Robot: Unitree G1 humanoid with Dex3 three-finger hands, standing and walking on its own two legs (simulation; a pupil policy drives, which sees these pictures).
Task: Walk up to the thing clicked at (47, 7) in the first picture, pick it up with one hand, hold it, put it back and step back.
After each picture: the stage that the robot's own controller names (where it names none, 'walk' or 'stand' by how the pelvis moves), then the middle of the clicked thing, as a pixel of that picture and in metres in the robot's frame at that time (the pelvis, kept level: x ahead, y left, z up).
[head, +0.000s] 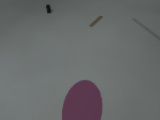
stand; (48, 9) +2.24 +0.51 -0.72
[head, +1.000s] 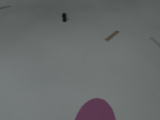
walk; (64, 17) +2.14 +0.22 -0.70
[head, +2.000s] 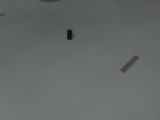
walk; (69, 34) +1.52 +0.10 -0.71
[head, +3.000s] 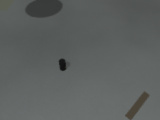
walk; (62, 64) +1.02 +0.19 -0.71
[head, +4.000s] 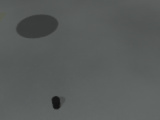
walk; (56, 102) +0.65 +0.19 -0.72
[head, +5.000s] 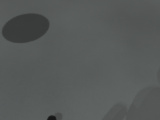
stand; out of the picture +0.43 +0.20 -0.71
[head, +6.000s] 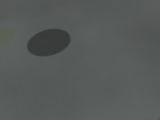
stand; out of the picture +0.41 +0.19 -0.72
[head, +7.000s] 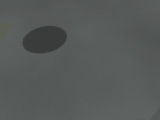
stand; out of the picture +0.40 +0.19 -0.71
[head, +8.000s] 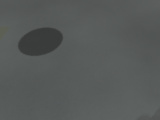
stand; out of the picture +0.38 +0.23 -0.71
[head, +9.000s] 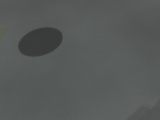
stand; out of the picture +0.37 +0.21 -0.72
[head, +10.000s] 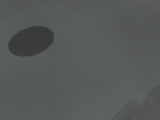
stand; out of the picture +0.36 +0.22 -0.72
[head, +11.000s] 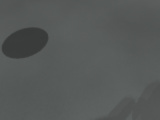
stand; out of the picture +0.35 +0.23 -0.72
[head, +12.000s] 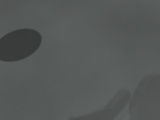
stand; out of the picture +0.31 +0.25 -0.72
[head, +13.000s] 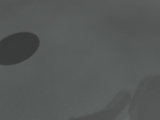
stand; out of the picture +0.31 +0.26 -0.72
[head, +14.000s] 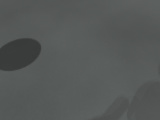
stand; out of the picture +0.30 +0.24 -0.72
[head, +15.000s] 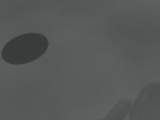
stand; out of the picture +0.32 +0.21 -0.72
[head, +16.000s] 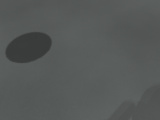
stand; out of the picture +0.33 +0.21 -0.72
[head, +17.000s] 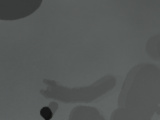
go down; (46, 113) +0.37 +0.21 -0.61
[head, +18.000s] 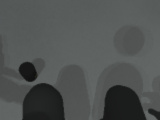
go down; (28, 72) +0.41 +0.26 -0.31
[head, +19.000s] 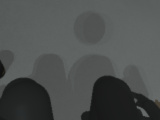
close in; out of the picture +0.38 +0.30 -0.26
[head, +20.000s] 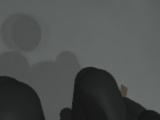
close; out of the picture +0.37 +0.31 -0.21
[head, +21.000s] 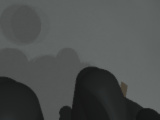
lift; out of the picture +0.35 +0.31 -0.21
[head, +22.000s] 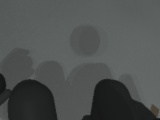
lift; out of the picture +0.30 +0.28 -0.10
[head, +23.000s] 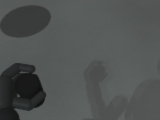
lift; (31, 91) +0.32 +0.18 +0.04
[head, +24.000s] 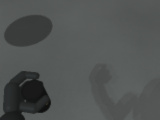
hold; (37, 97) +0.32 +0.17 +0.00
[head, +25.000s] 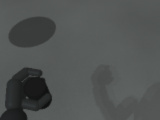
crouch; (39, 94) +0.32 +0.17 +0.01
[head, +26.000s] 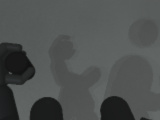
crouch; (21, 67) +0.40 +0.22 -0.08
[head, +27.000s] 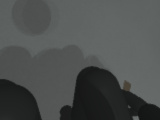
lower; out of the picture +0.36 +0.34 -0.22
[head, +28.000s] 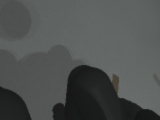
lower; out of the picture +0.38 +0.33 -0.22
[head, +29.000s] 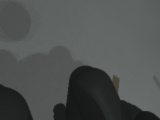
lower; out of the picture +0.38 +0.33 -0.22
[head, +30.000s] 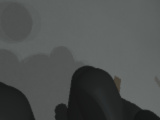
lower; out of the picture +0.37 +0.33 -0.21
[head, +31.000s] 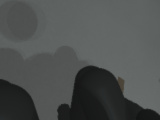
loosen; out of the picture +0.36 +0.32 -0.21
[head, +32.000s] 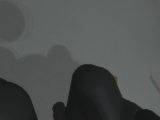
withdraw; out of the picture +0.36 +0.31 -0.22
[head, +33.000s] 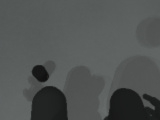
walk; (40, 74) +0.42 +0.25 -0.37
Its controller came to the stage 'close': yes
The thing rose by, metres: 0.71
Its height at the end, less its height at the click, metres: +0.00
